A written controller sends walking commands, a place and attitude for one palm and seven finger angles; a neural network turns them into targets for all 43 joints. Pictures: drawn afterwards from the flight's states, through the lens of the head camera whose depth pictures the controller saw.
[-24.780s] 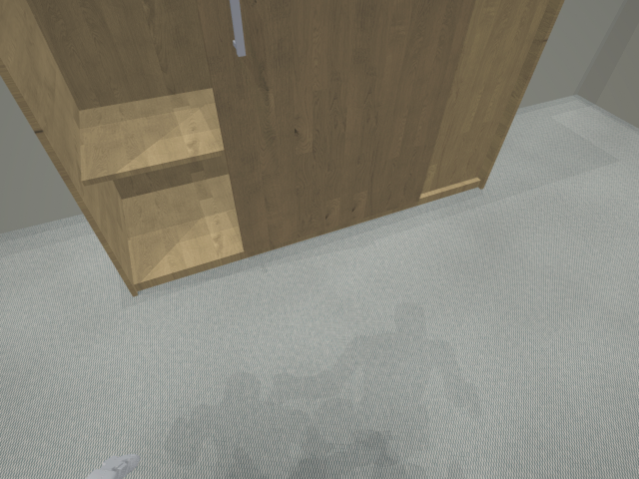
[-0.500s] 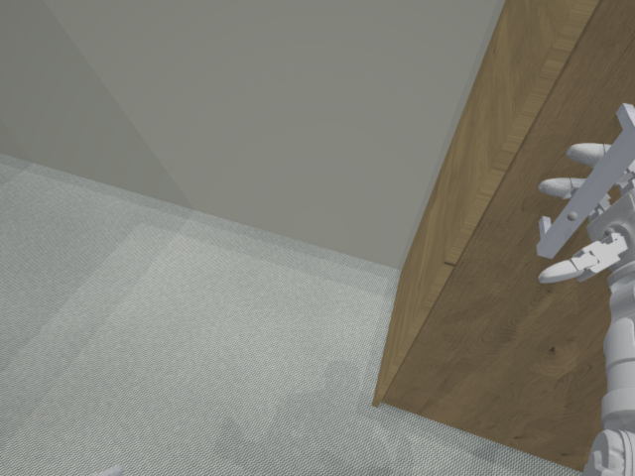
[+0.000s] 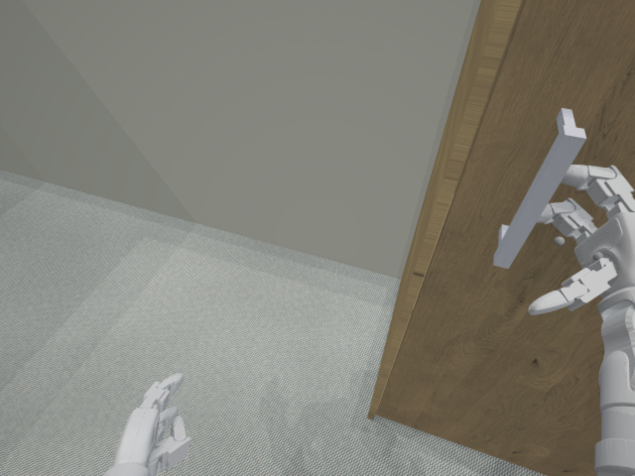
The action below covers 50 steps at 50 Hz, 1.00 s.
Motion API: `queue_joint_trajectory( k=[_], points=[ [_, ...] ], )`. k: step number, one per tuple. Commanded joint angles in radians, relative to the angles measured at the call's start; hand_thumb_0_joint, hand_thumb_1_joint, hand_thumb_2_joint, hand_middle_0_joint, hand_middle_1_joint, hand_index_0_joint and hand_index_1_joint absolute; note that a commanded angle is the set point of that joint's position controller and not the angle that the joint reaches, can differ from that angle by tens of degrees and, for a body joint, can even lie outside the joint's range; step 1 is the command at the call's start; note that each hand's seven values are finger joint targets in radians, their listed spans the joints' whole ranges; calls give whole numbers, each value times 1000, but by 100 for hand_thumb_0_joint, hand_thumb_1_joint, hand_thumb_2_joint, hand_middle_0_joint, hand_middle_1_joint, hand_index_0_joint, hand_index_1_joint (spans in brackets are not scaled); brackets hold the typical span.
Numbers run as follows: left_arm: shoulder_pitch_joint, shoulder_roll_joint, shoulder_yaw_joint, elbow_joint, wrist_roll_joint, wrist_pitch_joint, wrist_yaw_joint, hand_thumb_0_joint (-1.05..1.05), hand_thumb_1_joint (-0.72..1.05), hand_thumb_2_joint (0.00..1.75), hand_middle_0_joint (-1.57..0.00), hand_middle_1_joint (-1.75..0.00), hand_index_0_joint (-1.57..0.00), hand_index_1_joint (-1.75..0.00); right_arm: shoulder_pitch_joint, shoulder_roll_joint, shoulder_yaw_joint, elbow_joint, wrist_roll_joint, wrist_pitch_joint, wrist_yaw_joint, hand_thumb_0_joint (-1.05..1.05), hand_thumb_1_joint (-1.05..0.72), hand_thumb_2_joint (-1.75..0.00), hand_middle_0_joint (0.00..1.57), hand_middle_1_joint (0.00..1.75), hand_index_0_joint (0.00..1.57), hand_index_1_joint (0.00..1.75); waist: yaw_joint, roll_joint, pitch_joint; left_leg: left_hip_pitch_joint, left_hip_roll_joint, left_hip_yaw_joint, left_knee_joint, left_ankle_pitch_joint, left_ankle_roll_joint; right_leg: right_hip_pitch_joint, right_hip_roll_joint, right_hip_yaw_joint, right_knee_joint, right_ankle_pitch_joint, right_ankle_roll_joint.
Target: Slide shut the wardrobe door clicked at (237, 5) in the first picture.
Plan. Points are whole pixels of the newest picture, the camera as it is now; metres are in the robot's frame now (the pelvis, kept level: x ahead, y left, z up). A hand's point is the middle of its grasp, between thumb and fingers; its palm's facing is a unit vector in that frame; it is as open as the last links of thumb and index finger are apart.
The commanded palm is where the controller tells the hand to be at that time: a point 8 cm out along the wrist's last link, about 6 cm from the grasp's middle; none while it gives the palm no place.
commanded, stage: slip the hand off the handle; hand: right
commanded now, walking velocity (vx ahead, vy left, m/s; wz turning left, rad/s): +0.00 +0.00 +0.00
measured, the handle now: (531, 195) +0.40 -0.22 +0.19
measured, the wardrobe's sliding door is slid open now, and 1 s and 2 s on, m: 0.00 0.00 0.00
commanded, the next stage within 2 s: draw the hand back to the body in 1.78 s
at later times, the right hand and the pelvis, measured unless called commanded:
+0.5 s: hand (596, 308) +0.26 -0.24 +0.17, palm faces +0.06 +1.00 -0.07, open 14.7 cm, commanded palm +0.23 -0.29 +0.18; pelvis -0.01 -0.04 +0.00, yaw -2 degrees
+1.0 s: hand (614, 361) +0.20 -0.23 +0.18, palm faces +0.12 +0.98 -0.13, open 14.7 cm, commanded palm +0.18 -0.28 +0.18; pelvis -0.01 +0.01 +0.00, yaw -4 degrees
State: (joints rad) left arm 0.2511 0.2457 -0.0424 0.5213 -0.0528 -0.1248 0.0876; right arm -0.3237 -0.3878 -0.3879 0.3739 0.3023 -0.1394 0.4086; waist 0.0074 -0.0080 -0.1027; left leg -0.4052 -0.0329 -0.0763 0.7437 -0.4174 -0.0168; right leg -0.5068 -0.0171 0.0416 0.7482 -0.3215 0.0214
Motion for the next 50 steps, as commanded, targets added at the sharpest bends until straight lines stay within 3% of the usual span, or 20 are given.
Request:
queue_joint_trajectory(
  k=[1, 2, 5, 6, 10, 11, 15, 16, 18, 20, 21, 24, 28, 32, 34, 35, 39, 42, 45, 50],
  points=[
    [-54, 138, 62, -141, 0, -38, 10, 0, 90, 90, -20, -30, -20, -30, -231, -345, -197, -206, 7, -35, -98, 0, 55, -20, 25, 115, 25, 115, -44, -2, -197, 16, 6, 86, -122, 314, 16, 184, 9, -38, -87, 220, -62],
    [-54, 143, 64, -138, -2, -40, 12, 0, 90, 90, -20, -30, -20, -30, -249, -357, -197, -224, 3, -43, -93, 0, 55, -20, 25, 115, 25, 115, -35, -24, -190, -3, 5, 89, -125, 286, 17, 193, 6, -34, -91, 204, -59],
    [-64, 140, 63, -135, 1, -58, 15, 0, 90, 90, -20, -30, -20, -30, -289, -303, -117, -341, -6, -82, -71, 0, 55, -20, 25, 115, 25, 115, -19, -144, -236, -38, -1, 100, -116, 240, 32, 285, 2, -8, -95, 216, -55],
    [-68, 131, 59, -140, 1, -69, 13, 0, 90, 90, -20, -30, -20, -30, -297, -215, -35, -386, 2, -88, -57, 0, 55, -20, 25, 115, 25, 115, -4, -140, -245, -46, -5, 104, -119, 237, 32, 310, -1, 1, -94, 223, -58],
    [-84, 141, 57, -119, 3, -111, 16, 0, 90, 90, -20, -30, -20, -30, -213, -125, 81, -471, 12, -79, -31, 0, 55, -20, 25, 115, 25, 115, -3, -161, -249, -83, 1, 116, -109, 194, 35, 369, -15, 55, -107, 190, -48],
    [-84, 140, 55, -117, 2, -119, 16, 0, 90, 90, -20, -30, -20, -30, -183, -85, 113, -475, 19, -65, -29, 0, 55, -20, 25, 115, 25, 115, 2, -105, -236, -75, 0, 121, -112, 191, 33, 348, -14, 62, -112, 168, -52],
    [-116, 141, 42, -106, -2, -135, 18, 0, 90, 90, -20, -30, -20, -30, -96, -106, 75, -478, 16, 0, -78, 0, 55, -20, 25, 115, 25, 115, -30, -84, -120, -75, 13, 130, -105, 125, 33, 250, -12, 98, -171, -10, -42],
    [-123, 142, 41, -103, 1, -136, 16, 0, 90, 90, -20, -30, -20, -30, -64, -148, 29, -505, 11, 8, -100, 0, 55, -20, 25, 115, 25, 115, -50, -99, -124, -52, 14, 127, -106, 129, 38, 241, -7, 93, -174, -7, -42],
    [-142, 123, 35, -129, 5, -142, 4, 0, 90, 90, -20, -30, -20, -30, -3, -117, 36, -612, -2, 14, -145, 0, 55, -20, 25, 115, 25, 115, -64, -117, -161, -32, 19, 133, -93, 146, 39, 262, -7, 90, -175, 34, -37],
    [-147, 116, 32, -133, 13, -146, -5, 0, 90, 90, -20, -30, -20, -30, 31, -111, 29, -686, -14, 7, -188, 0, 55, -20, 25, 115, 25, 115, -66, -113, -178, -25, 17, 134, -89, 161, 37, 278, -9, 85, -171, 69, -35],
    [-143, 116, 29, -128, 18, -146, -8, 0, 90, 90, -20, -30, -20, -30, 49, -130, 8, -704, -16, -1, -205, 0, 55, -20, 25, 115, 25, 115, -69, -77, -168, -6, 14, 135, -93, 169, 37, 256, -9, 79, -167, 79, -36],
    [-149, 107, 25, -131, 21, -150, -18, 0, 90, 90, -20, -30, -20, -30, 80, -76, 63, -761, -31, -25, -224, 0, 55, -20, 25, 115, 25, 115, -51, -83, -154, -22, 12, 134, -92, 162, 34, 262, -9, 69, -155, 86, -37],
    [-149, 107, 23, -124, 16, -158, -17, 0, 90, 90, -20, -30, -20, -30, 149, -30, 130, -782, -31, -14, -195, 0, 55, -20, 25, 115, 25, 115, -35, -91, -111, -31, 13, 129, -105, 146, 28, 244, -5, 58, -145, 46, -41],
    [-155, 109, 20, -124, 5, -160, -6, 0, 90, 90, -20, -30, -20, -30, 208, -24, 144, -784, -15, 26, -158, 0, 55, -20, 25, 115, 25, 115, -34, -70, -65, -27, 16, 125, -128, 111, 24, 209, 5, 49, -148, -20, -48],
    [-156, 110, 18, -122, 4, -162, 1, 0, 90, 90, -20, -30, -20, -30, 238, -50, 110, -784, -3, 36, -152, 0, 55, -20, 25, 115, 25, 115, -40, -27, -47, -23, 15, 126, -140, 85, 20, 188, 9, 49, -151, -45, -50],
    [-168, 108, 18, -128, 4, -165, 3, 0, 90, 90, -20, -30, -20, -30, 232, -47, 115, -818, -1, 32, -151, 0, 55, -20, 25, 115, 25, 115, -42, -50, -56, -22, 16, 122, -142, 82, 21, 197, 13, 44, -146, -42, -53],
    [-169, 103, 14, -125, 7, -179, 11, 0, 90, 90, -20, -30, -20, -30, 276, -96, 37, -855, 15, 0, -169, 0, 55, -20, 25, 115, 25, 115, -55, -40, -66, -10, 16, 118, -154, 55, 21, 192, 20, 34, -136, -34, -55],
    [-161, 104, 15, -113, 8, -189, 14, 0, 90, 90, -20, -30, -20, -30, 278, -121, 3, -848, 24, -32, -172, 0, 55, -20, 25, 115, 25, 115, -50, -43, -62, -7, 18, 106, -167, 55, 18, 186, 24, 19, -115, -11, -58],
    [-149, 108, 17, -95, 3, -197, 23, 0, 90, 90, -20, -30, -20, -30, 249, -116, 16, -783, 31, -47, -150, 0, 55, -20, 25, 115, 25, 115, -33, -49, -13, -41, 19, 90, -193, 9, 11, 168, 27, 11, -106, -47, -59],
    [-143, 121, 23, -86, -3, -214, 39, 0, 90, 90, -20, -30, -20, -30, 260, -141, -4, -685, 62, -29, -83, 0, 55, -20, 25, 115, 25, 115, -38, -21, -8, -28, 31, 55, -225, 7, 1, 147, 27, 2, -89, -24, -64]
  ],
)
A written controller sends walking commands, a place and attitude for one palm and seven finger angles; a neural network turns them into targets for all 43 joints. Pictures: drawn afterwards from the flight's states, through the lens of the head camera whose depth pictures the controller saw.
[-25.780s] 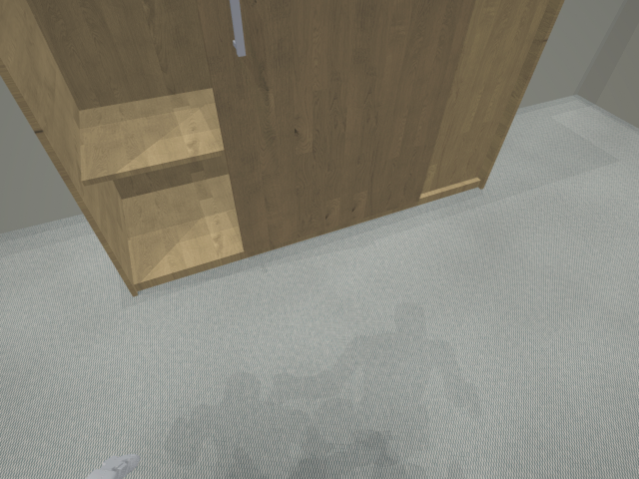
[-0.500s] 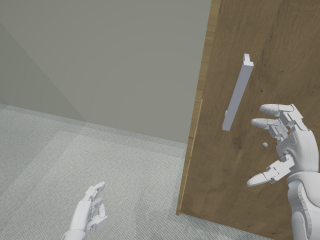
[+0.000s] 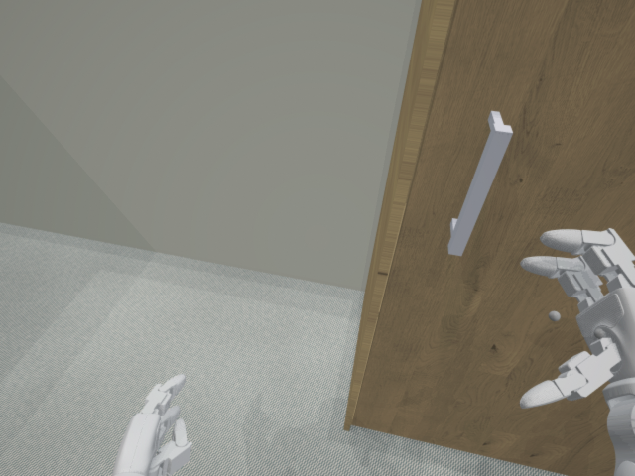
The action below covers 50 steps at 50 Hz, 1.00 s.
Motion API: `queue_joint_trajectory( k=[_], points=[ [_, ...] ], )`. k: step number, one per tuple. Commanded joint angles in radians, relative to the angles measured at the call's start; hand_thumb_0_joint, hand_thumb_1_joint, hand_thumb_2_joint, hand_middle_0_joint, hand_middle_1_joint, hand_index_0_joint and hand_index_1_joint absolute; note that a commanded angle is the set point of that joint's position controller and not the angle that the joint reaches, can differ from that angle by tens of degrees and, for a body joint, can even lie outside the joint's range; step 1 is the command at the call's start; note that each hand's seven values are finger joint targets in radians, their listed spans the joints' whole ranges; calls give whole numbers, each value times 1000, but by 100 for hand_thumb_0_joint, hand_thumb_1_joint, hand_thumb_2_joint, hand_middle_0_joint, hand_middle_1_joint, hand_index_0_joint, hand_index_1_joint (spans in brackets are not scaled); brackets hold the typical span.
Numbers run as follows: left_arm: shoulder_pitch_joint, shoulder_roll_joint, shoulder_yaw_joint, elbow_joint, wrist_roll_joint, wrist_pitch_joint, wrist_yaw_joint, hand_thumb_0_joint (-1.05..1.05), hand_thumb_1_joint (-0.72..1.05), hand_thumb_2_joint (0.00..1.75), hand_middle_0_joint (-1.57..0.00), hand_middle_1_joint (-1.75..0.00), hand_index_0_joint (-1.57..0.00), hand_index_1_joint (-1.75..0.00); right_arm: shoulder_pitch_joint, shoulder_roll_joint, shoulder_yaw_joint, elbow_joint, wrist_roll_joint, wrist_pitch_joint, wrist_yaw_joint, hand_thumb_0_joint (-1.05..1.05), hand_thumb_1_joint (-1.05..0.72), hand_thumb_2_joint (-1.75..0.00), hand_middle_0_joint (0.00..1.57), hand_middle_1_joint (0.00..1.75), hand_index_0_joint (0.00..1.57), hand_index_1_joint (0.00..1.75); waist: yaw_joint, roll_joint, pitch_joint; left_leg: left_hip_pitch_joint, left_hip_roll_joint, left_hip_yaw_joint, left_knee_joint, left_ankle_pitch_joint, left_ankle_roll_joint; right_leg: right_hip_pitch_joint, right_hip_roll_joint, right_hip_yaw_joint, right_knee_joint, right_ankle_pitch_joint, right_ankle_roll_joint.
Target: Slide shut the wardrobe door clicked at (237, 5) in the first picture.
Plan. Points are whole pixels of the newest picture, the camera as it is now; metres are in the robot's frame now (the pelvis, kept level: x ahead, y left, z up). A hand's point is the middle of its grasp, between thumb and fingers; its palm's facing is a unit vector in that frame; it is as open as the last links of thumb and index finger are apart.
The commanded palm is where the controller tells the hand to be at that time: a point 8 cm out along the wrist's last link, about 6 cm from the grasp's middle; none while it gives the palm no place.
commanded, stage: slip the hand off the handle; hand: right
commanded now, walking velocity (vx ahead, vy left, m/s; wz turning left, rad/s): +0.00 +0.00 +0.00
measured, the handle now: (474, 188) +0.43 -0.19 +0.20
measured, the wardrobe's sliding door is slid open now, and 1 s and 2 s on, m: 0.00 0.00 0.00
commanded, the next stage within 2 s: draw the hand back to the body in 0.78 s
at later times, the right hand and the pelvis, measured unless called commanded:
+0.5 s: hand (549, 324) +0.23 -0.22 +0.17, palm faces -0.03 +1.00 -0.09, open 14.7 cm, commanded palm +0.21 -0.27 +0.18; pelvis +0.02 -0.02 +0.00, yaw +1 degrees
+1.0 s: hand (551, 316) +0.24 -0.22 +0.17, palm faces +0.11 +0.99 -0.05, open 14.7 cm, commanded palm +0.21 -0.27 +0.18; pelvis +0.01 -0.03 +0.00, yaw +1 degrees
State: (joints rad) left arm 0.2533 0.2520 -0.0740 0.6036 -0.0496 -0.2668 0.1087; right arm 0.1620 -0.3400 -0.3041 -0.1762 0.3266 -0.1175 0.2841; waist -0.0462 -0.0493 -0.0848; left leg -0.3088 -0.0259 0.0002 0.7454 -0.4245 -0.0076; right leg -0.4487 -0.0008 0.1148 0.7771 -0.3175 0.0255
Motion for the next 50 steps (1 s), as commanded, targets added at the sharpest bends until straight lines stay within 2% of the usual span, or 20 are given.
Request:
queue_joint_trajectory(
  k=[1, 7, 9, 14, 15, 17, 20, 21, 23, 26, 27, 29, 37, 40, 41, 45, 46, 47, 48, 50],
  points=[
    [-144, 120, 57, -166, -5, -74, 21, 0, 90, 90, -20, -30, -20, -30, -216, -206, -110, -116, 48, -47, 52, 0, 55, -20, 25, 115, 25, 115, 14, 57, -30, -107, 27, -33, -230, 30, -12, 78, 11, -72, -107, -8, -69],
    [-142, 120, 65, -182, -4, -82, 18, 0, 90, 90, -20, -30, -20, -30, -175, -254, -207, -148, 95, -72, 91, 0, 55, -20, 25, 115, 25, 115, -12, 57, -123, -41, 42, -46, -189, 223, -29, 87, 15, -75, -83, 105, -68],
    [-132, 115, 67, -185, -6, -86, 14, 0, 90, 90, -20, -30, -20, -30, -157, -228, -190, -163, 98, -81, 92, 0, 55, -20, 25, 115, 25, 115, -13, 27, -123, -53, 33, -25, -175, 258, -25, 107, 16, -79, -87, 123, -68],
    [-114, 116, 76, -194, -6, -93, 3, 0, 90, 90, -20, -30, -20, -30, -66, -193, -158, -229, 87, -82, 87, 0, 55, -20, 25, 115, 25, 115, -14, 16, -138, -56, 25, 3, -143, 343, -22, 134, 15, -80, -86, 175, -70],
    [-114, 114, 76, -198, -6, -94, 0, 0, 90, 90, -20, -30, -20, -30, -60, -171, -130, -252, 83, -78, 88, 0, 55, -20, 25, 115, 25, 115, -10, -12, -135, -70, 21, 10, -140, 335, -18, 147, 15, -82, -89, 177, -71],
    [-114, 116, 75, -200, -5, -96, -3, 0, 90, 90, -20, -30, -20, -30, -48, -156, -102, -290, 72, -63, 80, 0, 55, -20, 25, 115, 25, 115, -5, -4, -118, -75, 17, 21, -133, 332, -12, 145, 11, -75, -90, 183, -71],
    [-113, 114, 71, -203, -5, -95, -1, 0, 90, 90, -20, -30, -20, -30, -64, -127, -58, -330, 58, -46, 50, 0, 55, -20, 25, 115, 25, 115, 3, -3, -86, -113, 11, 36, -136, 238, -4, 141, 8, -57, -109, 125, -69],
    [-110, 119, 72, -193, -3, -93, 2, 0, 90, 90, -20, -30, -20, -30, -74, -151, -77, -327, 51, -42, 36, 0, 55, -20, 25, 115, 25, 115, 4, 17, -72, -111, 8, 36, -139, 227, -1, 133, 6, -52, -108, 119, -69],
    [-116, 114, 65, -195, -4, -85, 2, 0, 90, 90, -20, -30, -20, -30, -88, -137, -65, -326, 36, -38, 14, 0, 55, -20, 25, 115, 25, 115, 8, 0, -58, -133, 9, 45, -133, 172, 3, 127, 4, -45, -121, 83, -64],
    [-129, 106, 59, -204, 3, -80, -3, 0, 90, 90, -20, -30, -20, -30, -108, -112, -28, -387, 8, -38, -17, 0, 55, -20, 25, 115, 25, 115, 2, -43, -96, -126, 9, 49, -113, 168, 11, 154, 3, -35, -123, 88, -62],
    [-126, 105, 58, -207, 3, -77, -6, 0, 90, 90, -20, -30, -20, -30, -88, -126, -45, -383, 5, -36, -27, 0, 55, -20, 25, 115, 25, 115, -2, -38, -107, -121, 12, 53, -106, 167, 12, 153, 1, -30, -127, 89, -58],
    [-130, 99, 54, -216, 6, -71, -12, 0, 90, 90, -20, -30, -20, -30, -59, -103, -21, -406, -4, -34, -34, 0, 55, -20, 25, 115, 25, 115, -5, -43, -135, -107, 14, 57, -94, 194, 14, 164, 1, -31, -121, 120, -55],
    [-147, 100, 47, -219, 5, -47, -18, 0, 90, 90, -20, -30, -20, -30, -62, -82, 10, -389, -7, 8, -41, 0, 55, -20, 25, 115, 25, 115, 4, 14, -92, -127, 9, 63, -102, 151, 10, 134, -7, -22, -134, 59, -52],
    [-152, 95, 44, -225, 5, -43, -18, 0, 90, 90, -20, -30, -20, -30, -75, -73, 26, -406, -17, 11, -52, 0, 55, -20, 25, 115, 25, 115, 1, -34, -78, -138, 9, 61, -99, 120, 14, 129, -3, -16, -146, 18, -49],
    [-153, 98, 45, -222, 7, -42, -17, 0, 90, 90, -20, -30, -20, -30, -74, -92, 7, -414, -21, 11, -60, 0, 55, -20, 25, 115, 25, 115, -3, -2, -85, -123, 7, 61, -100, 122, 14, 123, -4, -17, -143, 23, -51],
    [-151, 94, 43, -222, 6, -39, -15, 0, 90, 90, -20, -30, -20, -30, -117, -90, 18, -412, -33, -5, -72, 0, 55, -20, 25, 115, 25, 115, 7, -25, -76, -144, 9, 58, -102, 84, 14, 123, -3, -17, -150, -19, -49],
    [-213, 76, 44, -229, -15, -42, -14, 0, 90, 90, -20, -30, -20, -30, -92, -124, -98, -382, 2, 125, -161, 0, 55, -20, 25, 115, 25, 115, -76, -69, -119, -101, 16, 59, -105, 87, 22, 97, -12, 9, -192, -83, -39],
    [-217, 70, 31, -233, -14, -36, -11, 0, 90, 90, -20, -30, -20, -30, -108, -22, 6, -430, -6, 184, -197, 0, 55, -20, 25, 115, 25, 115, -38, -68, -88, -110, 22, 69, -111, 77, 15, 111, -8, 5, -208, -105, -39],
    [-201, 81, 39, -226, -13, -30, -5, 0, 90, 90, -20, -30, -20, -30, -131, -66, -37, -449, -12, 216, -228, 0, 55, -20, 25, 115, 25, 115, -36, -58, -86, -111, 20, 67, -121, 75, 13, 114, -10, 6, -209, -109, -37],
    [-205, 79, 36, -225, -14, -19, -3, 0, 90, 90, -20, -30, -20, -30, -122, -65, -36, -476, -22, 297, -277, 0, 55, -20, 25, 115, 25, 115, -40, -84, -108, -95, 23, 64, -128, 96, 17, 126, -4, -1, -208, -68, -38]
  ],
)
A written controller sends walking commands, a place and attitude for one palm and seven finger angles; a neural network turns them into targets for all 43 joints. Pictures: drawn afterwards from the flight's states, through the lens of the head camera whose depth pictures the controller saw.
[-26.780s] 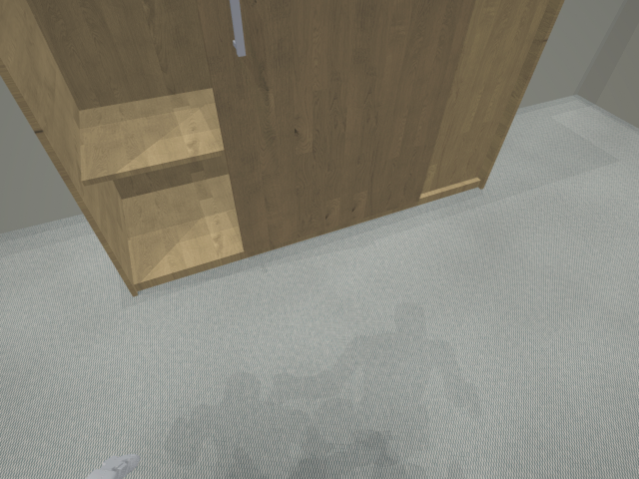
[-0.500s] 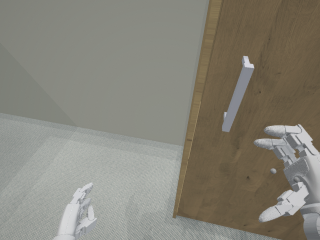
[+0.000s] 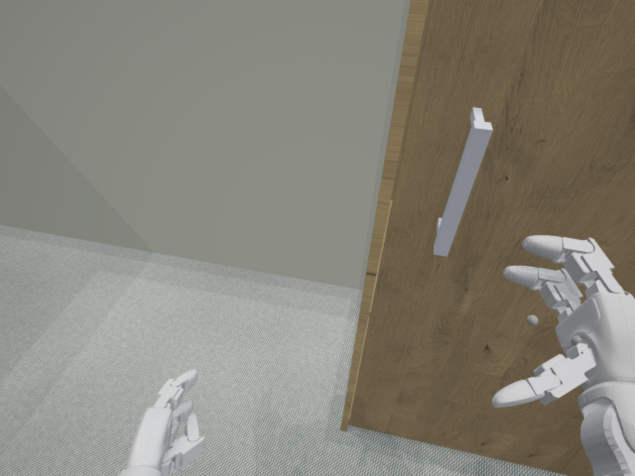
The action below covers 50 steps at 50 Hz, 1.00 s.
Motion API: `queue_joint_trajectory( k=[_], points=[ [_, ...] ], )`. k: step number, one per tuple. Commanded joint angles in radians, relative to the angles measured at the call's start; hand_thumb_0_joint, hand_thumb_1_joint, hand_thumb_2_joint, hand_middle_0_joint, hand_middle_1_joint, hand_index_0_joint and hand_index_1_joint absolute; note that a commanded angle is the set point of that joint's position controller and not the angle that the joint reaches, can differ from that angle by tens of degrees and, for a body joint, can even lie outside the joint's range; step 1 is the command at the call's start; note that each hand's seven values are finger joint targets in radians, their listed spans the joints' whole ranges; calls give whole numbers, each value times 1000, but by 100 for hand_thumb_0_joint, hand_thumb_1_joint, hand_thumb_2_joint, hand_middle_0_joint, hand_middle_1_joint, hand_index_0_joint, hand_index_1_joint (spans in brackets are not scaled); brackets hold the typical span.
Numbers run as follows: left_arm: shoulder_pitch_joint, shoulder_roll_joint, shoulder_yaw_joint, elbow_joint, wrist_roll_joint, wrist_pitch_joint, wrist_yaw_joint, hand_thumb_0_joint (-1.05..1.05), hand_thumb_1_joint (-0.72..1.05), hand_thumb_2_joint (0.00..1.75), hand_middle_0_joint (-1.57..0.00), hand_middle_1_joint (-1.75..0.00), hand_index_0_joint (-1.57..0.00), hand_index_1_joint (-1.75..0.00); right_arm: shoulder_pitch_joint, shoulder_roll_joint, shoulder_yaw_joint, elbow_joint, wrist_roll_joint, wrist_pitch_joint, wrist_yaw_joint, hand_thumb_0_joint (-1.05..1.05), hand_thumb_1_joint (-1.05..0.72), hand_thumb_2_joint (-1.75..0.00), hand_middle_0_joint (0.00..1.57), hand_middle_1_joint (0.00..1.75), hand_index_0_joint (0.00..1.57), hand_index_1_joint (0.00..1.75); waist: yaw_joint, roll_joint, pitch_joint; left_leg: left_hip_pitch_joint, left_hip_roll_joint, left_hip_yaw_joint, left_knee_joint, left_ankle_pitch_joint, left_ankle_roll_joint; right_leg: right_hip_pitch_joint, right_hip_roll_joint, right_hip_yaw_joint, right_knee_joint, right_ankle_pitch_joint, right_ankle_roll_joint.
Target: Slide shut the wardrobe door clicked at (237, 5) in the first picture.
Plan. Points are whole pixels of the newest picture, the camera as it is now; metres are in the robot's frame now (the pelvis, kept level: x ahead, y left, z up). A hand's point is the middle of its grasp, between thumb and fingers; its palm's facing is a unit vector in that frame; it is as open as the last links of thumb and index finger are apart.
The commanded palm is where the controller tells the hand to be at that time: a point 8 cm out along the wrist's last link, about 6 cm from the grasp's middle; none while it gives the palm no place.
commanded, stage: draw the hand back to the body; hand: right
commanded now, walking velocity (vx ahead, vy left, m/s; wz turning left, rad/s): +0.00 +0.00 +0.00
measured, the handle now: (457, 186) +0.42 -0.17 +0.20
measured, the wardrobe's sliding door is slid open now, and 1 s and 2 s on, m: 0.00 0.00 0.00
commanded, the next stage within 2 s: step back with the hand held close in 1.48 s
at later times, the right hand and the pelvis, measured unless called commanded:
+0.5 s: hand (562, 326) +0.22 -0.22 +0.18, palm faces +0.36 +0.90 -0.24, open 14.2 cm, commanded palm +0.17 -0.26 +0.19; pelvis +0.01 +0.03 +0.01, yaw -1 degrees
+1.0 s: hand (589, 312) +0.23 -0.25 +0.19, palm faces +0.42 +0.83 -0.37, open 9.7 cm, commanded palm +0.18 -0.29 +0.20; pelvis +0.03 +0.00 +0.02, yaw +1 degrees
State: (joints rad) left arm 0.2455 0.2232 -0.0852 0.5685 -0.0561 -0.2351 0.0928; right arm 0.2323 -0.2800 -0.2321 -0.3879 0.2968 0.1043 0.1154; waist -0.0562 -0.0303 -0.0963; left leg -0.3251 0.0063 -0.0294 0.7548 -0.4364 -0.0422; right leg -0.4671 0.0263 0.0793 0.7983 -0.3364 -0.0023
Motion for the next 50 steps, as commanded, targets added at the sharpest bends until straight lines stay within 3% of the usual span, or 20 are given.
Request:
queue_joint_trajectory(
  k=[1, 2, 3, 7, 11, 16, 17, 20, 21, 22, 23, 27, 29, 32, 33, 36, 39, 50],
  points=[
    [-203, 109, 45, -186, -6, -43, 16, 0, 90, 90, -20, -30, -20, -30, -165, -137, -119, -261, 2, 123, -128, 0, 55, -20, 25, 115, 25, 115, -35, -66, -101, -63, -9, 92, -151, 107, 51, 139, -32, 31, -227, -34, -15],
    [-199, 113, 45, -190, -6, -37, 18, 0, 90, 90, -20, -30, -20, -30, -180, -125, -92, -301, -5, 141, -132, 0, 55, -20, 25, 115, 25, 115, -16, -40, -103, -63, -7, 93, -160, 115, 48, 155, -29, 20, -220, 0, -18],
    [-183, 119, 48, -188, -4, -32, 20, 0, 90, 90, -20, -30, -20, -30, -175, -152, -107, -310, -17, 147, -133, 0, 55, -20, 25, 115, 25, 115, -11, -31, -111, -62, -10, 91, -167, 124, 48, 167, -28, 9, -208, 35, -21],
    [-170, 122, 47, -176, -2, -34, 28, 0, 90, 90, -20, -30, -20, -30, -179, -155, -93, -310, -11, 123, -92, 0, 55, -20, 25, 115, 25, 115, 11, 1, -83, -70, -13, 84, -194, 147, 43, 186, -25, -4, -187, 75, -29],
    [-171, 124, 51, -148, -6, -41, 41, 0, 90, 90, -20, -30, -20, -30, -153, -201, -185, -212, 29, 108, -52, 0, 55, -20, 25, 115, 25, 115, -2, 30, -41, -68, -14, 71, -228, 143, 38, 173, -21, -13, -183, 74, -32],
    [-180, 116, 48, -155, -13, -43, 40, 0, 90, 90, -20, -30, -20, -30, -145, -207, -201, -202, 39, 124, -27, 0, 51, -22, 25, 113, 25, 113, -9, -42, -26, -61, -8, 65, -239, 159, 37, 181, -15, -26, -187, 93, -31],
    [-178, 117, 49, -162, -13, -49, 40, 0, 90, 90, -20, -30, -20, -30, -139, -216, -212, -214, 46, 119, -24, 0, 48, -24, 25, 111, 25, 111, -7, -16, -40, -56, -4, 64, -239, 169, 34, 187, -14, -24, -186, 99, -34],
    [-172, 120, 53, -164, -13, -62, 44, 0, 90, 90, -20, -30, -20, -30, -150, -229, -217, -245, 50, 97, -2, 0, 37, -29, 24, 104, 24, 104, -2, -15, -58, -52, -5, 59, -240, 201, 31, 205, -12, -29, -178, 122, -38],
    [-166, 116, 55, -146, 27, -51, 34, 0, 90, 90, -20, -30, -20, -30, -157, -359, -222, -297, -130, -10, -114, 0, 33, -31, 24, 102, 24, 102, -10, -8, 26, -77, 9, 16, -292, 187, 43, 173, -11, -41, -165, 118, -42],
    [-168, 112, 60, -145, 36, -51, 32, 0, 90, 90, -20, -30, -20, -30, -98, -294, -200, -258, -142, -50, -156, 0, 30, -32, 24, 100, 24, 100, -1, -9, 21, -70, 24, 18, -288, 207, 51, 179, -17, -45, -157, 125, -43],
    [-155, 109, 58, -144, 35, -46, 29, 0, 90, 90, -20, -30, -20, -30, -12, -257, -180, -204, -144, -62, -172, 0, 26, -34, 24, 98, 24, 98, -1, 54, 37, -63, 25, 30, -278, 225, 48, 171, -22, -39, -157, 130, -42],
    [-156, 110, 71, -139, 41, -15, 24, 0, 90, 90, -20, -30, -20, -30, 17, -281, -197, -241, -181, -145, -208, 0, 12, -41, 24, 89, 24, 89, -4, -22, -41, 5, 33, 23, -266, 288, 47, 230, -21, -54, -173, 170, -44],
    [-158, 107, 74, -138, 42, -3, 26, 0, 90, 90, -20, -30, -20, -30, 30, -264, -182, -234, -190, -171, -216, 0, 4, -44, 23, 85, 23, 85, 0, -35, -31, -1, 28, 28, -276, 266, 45, 255, -21, -57, -189, 165, -44],
    [-164, 112, 81, -131, 46, 6, 33, 0, 90, 90, -20, -30, -20, -30, 40, -279, -198, -224, -198, -199, -227, 0, -7, -50, 23, 79, 23, 79, 1, 14, -16, 6, 27, 33, -291, 275, 42, 266, -27, -55, -201, 173, -49],
    [-165, 109, 82, -131, 46, 7, 34, 0, 90, 90, -20, -30, -20, -30, 43, -266, -185, -240, -202, -208, -228, 0, -10, -51, 23, 77, 23, 77, 2, -3, -29, 23, 28, 37, -281, 285, 44, 276, -27, -53, -209, 182, -48],
    [-172, 108, 84, -125, 47, 14, 35, 0, 90, 90, -20, -30, -20, -30, 68, -271, -194, -226, -206, -217, -231, 0, -21, -57, 22, 70, 22, 70, -5, 11, -17, 40, 22, 43, -284, 301, 46, 282, -28, -49, -229, 201, -49],
    [-175, 104, 83, -123, 48, 21, 33, 0, 90, 90, -20, -30, -20, -30, 96, -275, -208, -231, -212, -227, -233, 0, -32, -62, 22, 64, 22, 64, -12, -23, -20, 53, 20, 50, -278, 318, 49, 298, -30, -48, -248, 222, -46],
    [-175, 101, 84, -122, 52, 45, 17, 0, 90, 90, -20, -30, -20, -30, 140, -265, -228, -265, -218, -223, -228, 0, -72, -81, 21, 41, 21, 41, -16, -51, -18, 104, 11, 66, -282, 371, 56, 327, -45, -32, -294, 321, -29]
  ],
)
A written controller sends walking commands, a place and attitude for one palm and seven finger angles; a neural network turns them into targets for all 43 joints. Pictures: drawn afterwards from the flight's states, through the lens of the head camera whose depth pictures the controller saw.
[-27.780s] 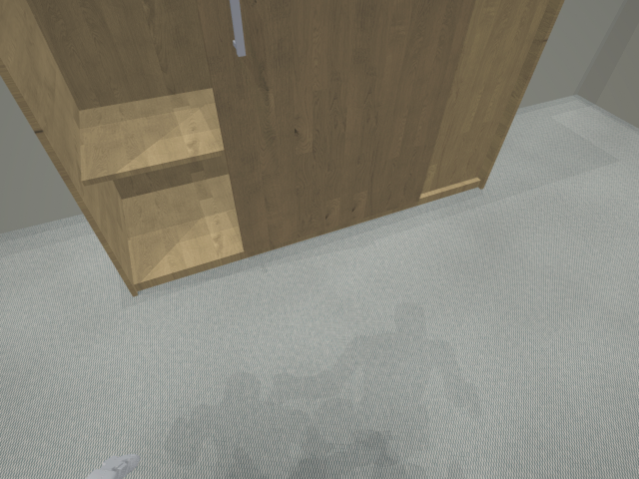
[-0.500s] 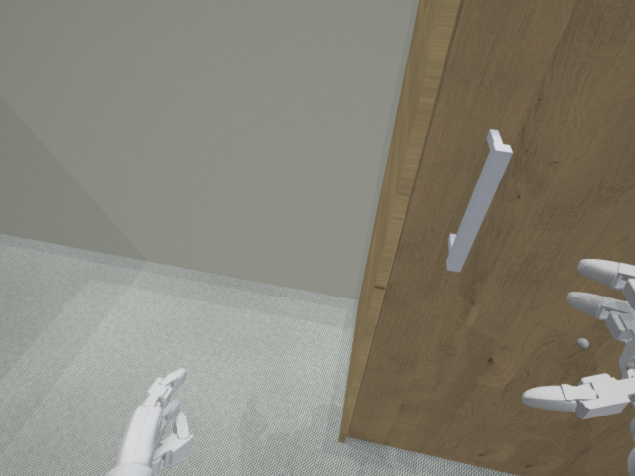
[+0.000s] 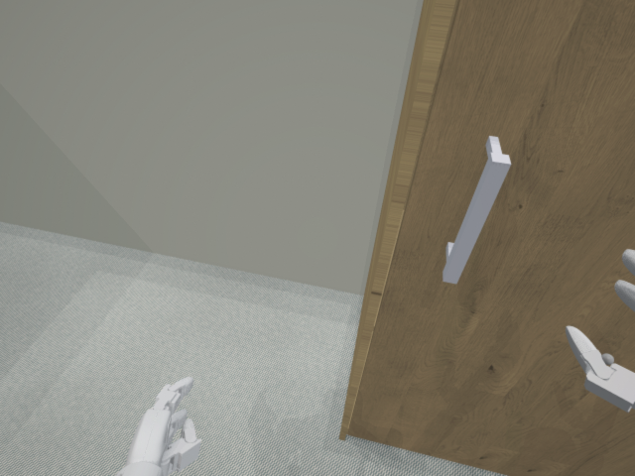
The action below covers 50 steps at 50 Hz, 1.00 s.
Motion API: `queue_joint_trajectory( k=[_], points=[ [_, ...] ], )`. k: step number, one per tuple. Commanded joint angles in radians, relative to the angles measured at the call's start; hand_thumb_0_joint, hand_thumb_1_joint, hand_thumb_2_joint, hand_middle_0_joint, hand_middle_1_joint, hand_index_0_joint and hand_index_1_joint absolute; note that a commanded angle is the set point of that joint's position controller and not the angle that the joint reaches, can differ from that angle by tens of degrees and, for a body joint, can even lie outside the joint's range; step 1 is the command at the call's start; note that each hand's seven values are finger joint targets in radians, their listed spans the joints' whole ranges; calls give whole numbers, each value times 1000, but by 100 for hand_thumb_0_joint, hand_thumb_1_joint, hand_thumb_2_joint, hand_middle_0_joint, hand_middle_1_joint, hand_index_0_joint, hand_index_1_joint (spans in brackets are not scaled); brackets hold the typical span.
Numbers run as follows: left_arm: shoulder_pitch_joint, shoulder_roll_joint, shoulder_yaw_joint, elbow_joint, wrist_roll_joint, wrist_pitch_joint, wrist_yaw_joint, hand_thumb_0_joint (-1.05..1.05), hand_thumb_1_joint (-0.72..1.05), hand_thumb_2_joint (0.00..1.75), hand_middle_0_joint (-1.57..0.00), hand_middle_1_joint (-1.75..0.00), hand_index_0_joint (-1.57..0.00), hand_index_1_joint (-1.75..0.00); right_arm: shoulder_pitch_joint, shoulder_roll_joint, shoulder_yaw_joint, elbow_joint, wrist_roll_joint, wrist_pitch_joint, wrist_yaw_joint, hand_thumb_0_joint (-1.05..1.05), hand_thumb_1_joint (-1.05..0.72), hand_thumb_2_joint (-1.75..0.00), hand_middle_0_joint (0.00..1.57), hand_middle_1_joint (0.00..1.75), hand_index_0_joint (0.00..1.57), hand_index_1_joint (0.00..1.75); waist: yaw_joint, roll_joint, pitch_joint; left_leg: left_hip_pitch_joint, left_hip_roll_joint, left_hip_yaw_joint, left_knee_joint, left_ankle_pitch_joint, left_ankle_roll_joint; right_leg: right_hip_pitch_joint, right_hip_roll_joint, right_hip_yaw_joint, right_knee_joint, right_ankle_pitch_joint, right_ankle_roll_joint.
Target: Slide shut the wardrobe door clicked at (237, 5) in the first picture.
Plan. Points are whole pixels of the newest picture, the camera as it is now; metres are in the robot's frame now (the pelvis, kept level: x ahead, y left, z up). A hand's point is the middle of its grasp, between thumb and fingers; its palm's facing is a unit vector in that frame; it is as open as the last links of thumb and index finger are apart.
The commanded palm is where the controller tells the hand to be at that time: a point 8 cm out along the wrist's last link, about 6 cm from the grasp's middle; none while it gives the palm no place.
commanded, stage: draw the hand back to the body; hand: right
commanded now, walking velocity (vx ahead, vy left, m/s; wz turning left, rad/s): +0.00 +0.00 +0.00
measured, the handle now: (470, 215) +0.38 -0.18 +0.18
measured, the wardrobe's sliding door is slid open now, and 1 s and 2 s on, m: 0.00 0.00 0.00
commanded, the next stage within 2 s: step back with the hand held close in 0.48 s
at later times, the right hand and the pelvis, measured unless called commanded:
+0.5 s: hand (632, 374) +0.17 -0.27 +0.17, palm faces +0.47 +0.81 -0.36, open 7.4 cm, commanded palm +0.12 -0.30 +0.19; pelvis -0.01 +0.00 +0.00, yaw -1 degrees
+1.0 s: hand out of the picture +0.14 -0.27 +0.16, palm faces +0.36 +0.79 -0.49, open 7.4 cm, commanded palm +0.08 -0.31 +0.19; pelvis -0.05 -0.01 +0.00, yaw +0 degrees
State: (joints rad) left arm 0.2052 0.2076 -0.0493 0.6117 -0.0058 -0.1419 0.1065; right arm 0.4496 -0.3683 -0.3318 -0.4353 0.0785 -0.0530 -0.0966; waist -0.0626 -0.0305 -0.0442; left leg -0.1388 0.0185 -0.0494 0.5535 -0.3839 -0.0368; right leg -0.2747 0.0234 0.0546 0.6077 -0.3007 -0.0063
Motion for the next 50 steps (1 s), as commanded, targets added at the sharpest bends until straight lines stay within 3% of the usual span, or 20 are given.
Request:
queue_joint_trajectory(
  k=[1, 5, 11, 20, 27, 28, 29, 30, 31, 32, 33, 34, 36, 38, 41, 46, 50],
  points=[
    [-138, 117, 49, -164, 2, -48, 4, 0, 90, 90, -20, -30, -20, -30, -80, -183, -134, -222, -1, -63, -15, 0, -75, -83, 21, 38, 21, 38, -11, -39, -69, -79, -3, 85, -87, 328, 51, 137, -43, -8, -103, 298, -26],
    [-136, 118, 51, -167, 1, -37, 4, 0, 90, 90, -20, -30, -20, -30, -90, -182, -143, -216, -1, -59, -17, 0, -90, -90, 20, 30, 20, 30, -7, -44, -64, -86, -3, 87, -95, 291, 51, 142, -48, -5, -116, 261, -22],
    [-138, 122, 51, -163, 5, -37, 1, 0, 90, 90, -20, -30, -20, -30, -98, -163, -117, -237, -4, -54, -18, 0, -90, -90, 20, 30, 20, 30, -5, -58, -71, -71, -5, 88, -108, 282, 54, 146, -46, 1, -125, 258, -20],
    [-150, 116, 47, -161, 3, -37, 6, 0, 90, 90, -20, -30, -20, -30, -119, -169, -125, -219, -4, -64, -23, 0, -90, -90, 20, 30, 20, 30, -3, -65, -28, -86, -10, 86, -126, 198, 54, 128, -39, 5, -154, 142, -18],
    [-153, 116, 49, -157, 3, -43, 8, 0, 90, 90, -20, -30, -20, -30, -102, -176, -133, -203, 1, -73, -22, 0, -90, -90, 20, 30, 20, 30, -4, -54, -14, -87, -9, 77, -150, 171, 50, 121, -33, -8, -156, 105, -24],
    [-153, 113, 48, -154, 4, -43, 8, 0, 90, 90, -20, -30, -20, -30, -88, -169, -132, -181, 3, -73, -21, 0, -90, -90, 20, 30, 20, 30, -5, -21, 3, -92, -11, 82, -153, 174, 49, 112, -31, -10, -155, 108, -25],
    [-156, 115, 50, -156, 3, -41, 7, 0, 90, 90, -20, -30, -20, -30, -89, -166, -129, -183, 4, -75, -19, 0, -90, -90, 20, 30, 20, 30, -5, -25, -3, -91, -9, 79, -156, 174, 48, 117, -31, -14, -152, 112, -26],
    [-155, 119, 51, -151, 3, -39, 9, 0, 90, 90, -20, -30, -20, -30, -151, -194, -148, -180, 3, -77, -23, 0, -90, -90, 20, 30, 20, 30, -1, -12, -9, -92, -10, 78, -159, 174, 47, 117, -30, -14, -152, 111, -28],
    [-114, 120, 33, -187, 1, -19, -1, 0, 90, 90, -20, -30, -20, -30, -360, -358, -319, -238, -14, -138, -41, 0, -90, -90, 20, 30, 20, 30, 28, -72, 120, -150, 30, 4, -235, 204, 40, 38, -34, 12, -133, 48, -45],
    [-125, 99, 38, -132, 4, -10, -6, 0, 90, 90, -20, -30, -20, -30, -275, -278, -256, -151, -13, -152, -30, 0, -90, -90, 20, 30, 20, 30, 41, 26, 104, -170, 55, -24, -251, 232, 50, 44, -26, 15, -86, 64, -48],
    [-125, 100, 41, -120, 10, -1, -11, 0, 90, 90, -20, -30, -20, -30, -179, -234, -217, -97, -18, -150, -19, 0, -90, -90, 20, 30, 20, 30, 42, 85, 90, -186, 70, -38, -252, 282, 54, 58, -23, 10, -48, 102, -49],
    [-120, 104, 48, -128, 11, 11, -14, 0, 90, 90, -20, -30, -20, -30, -118, -196, -184, -85, -22, -145, -11, 0, -90, -90, 20, 30, 20, 30, 45, 106, 60, -172, 81, -35, -232, 350, 56, 78, -26, 9, -26, 160, -48],
    [-123, 121, 64, -155, 11, 22, -19, 0, 90, 90, -20, -30, -20, -30, -66, -168, -157, -136, -23, -151, -3, 0, -90, -90, 20, 30, 20, 30, 40, 25, -20, -125, 76, -10, -183, 437, 44, 106, -35, 3, -40, 298, -48],
    [-113, 128, 70, -175, 7, 35, -22, 0, 90, 90, -20, -30, -20, -30, 18, -165, -161, -167, -24, -155, -6, 0, -90, -90, 20, 30, 20, 30, 33, -36, -99, -82, 49, 29, -131, 437, 26, 132, -57, 12, -77, 431, -54],
    [-123, 131, 75, -198, 6, 50, -18, 0, 90, 90, -20, -30, -20, -30, 44, -211, -201, -243, -23, -160, -14, 0, -90, -90, 20, 30, 20, 30, 27, -55, -137, -69, 15, 51, -100, 408, 13, 139, -74, 25, -110, 504, -57],
    [-125, 126, 79, -217, 2, 60, -6, 0, 90, 90, -20, -30, -20, -30, 43, -278, -274, -294, -18, -180, -27, 0, -90, -90, 20, 30, 20, 30, 29, -25, -132, -39, -7, 44, -88, 349, 8, 51, -86, 47, -149, 394, -59],
    [-117, 130, 78, -219, 2, 41, -3, 0, 90, 90, -20, -30, -20, -30, 53, -242, -257, -277, -19, -199, -30, 0, -90, -90, 20, 30, 20, 30, 36, -104, -96, -8, -27, 40, -54, 260, 6, -75, -102, 78, -212, 158, -69]
  ],
)
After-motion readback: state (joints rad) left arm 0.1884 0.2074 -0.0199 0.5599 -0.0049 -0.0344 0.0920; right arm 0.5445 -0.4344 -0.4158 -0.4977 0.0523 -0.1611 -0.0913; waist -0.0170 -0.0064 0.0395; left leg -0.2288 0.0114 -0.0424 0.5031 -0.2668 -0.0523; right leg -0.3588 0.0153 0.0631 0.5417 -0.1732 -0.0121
